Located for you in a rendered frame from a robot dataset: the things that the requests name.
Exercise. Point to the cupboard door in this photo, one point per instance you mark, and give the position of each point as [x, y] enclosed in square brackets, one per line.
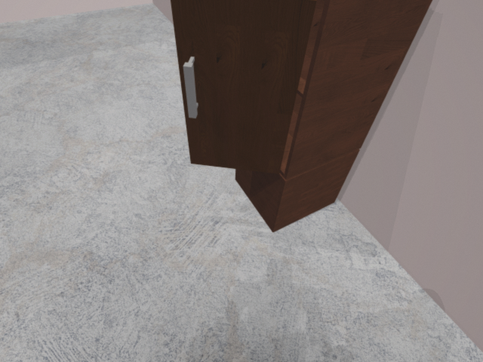
[248, 60]

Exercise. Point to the handle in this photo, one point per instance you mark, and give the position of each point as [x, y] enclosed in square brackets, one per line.
[188, 70]

